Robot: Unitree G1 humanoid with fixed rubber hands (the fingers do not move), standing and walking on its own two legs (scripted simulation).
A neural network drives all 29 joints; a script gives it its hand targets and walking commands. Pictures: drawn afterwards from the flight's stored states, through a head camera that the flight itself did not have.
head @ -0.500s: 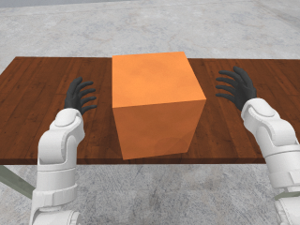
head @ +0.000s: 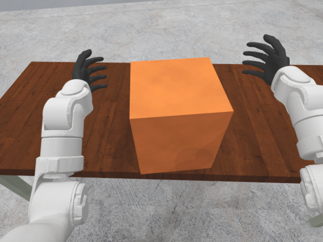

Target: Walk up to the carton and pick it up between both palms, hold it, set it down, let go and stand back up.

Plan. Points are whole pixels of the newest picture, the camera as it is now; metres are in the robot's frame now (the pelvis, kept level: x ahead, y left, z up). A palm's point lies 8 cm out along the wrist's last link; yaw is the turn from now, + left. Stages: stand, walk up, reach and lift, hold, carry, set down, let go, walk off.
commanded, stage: reach and lift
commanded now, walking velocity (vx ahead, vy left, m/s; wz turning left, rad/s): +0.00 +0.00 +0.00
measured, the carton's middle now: (173, 118) +0.42 +0.01 +0.06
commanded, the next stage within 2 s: none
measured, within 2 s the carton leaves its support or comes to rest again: neither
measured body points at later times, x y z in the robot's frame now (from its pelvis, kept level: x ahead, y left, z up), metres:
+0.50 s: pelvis +0.00 +0.01 +0.00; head +0.05 +0.01 +0.45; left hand +0.39 +0.21 +0.11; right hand +0.44 -0.18 +0.13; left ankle +0.02 +0.14 -0.75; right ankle +0.00 -0.08 -0.75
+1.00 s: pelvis +0.00 +0.00 +0.00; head +0.04 +0.00 +0.45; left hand +0.39 +0.18 +0.09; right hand +0.44 -0.17 +0.10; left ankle +0.02 +0.14 -0.75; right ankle +0.00 -0.08 -0.75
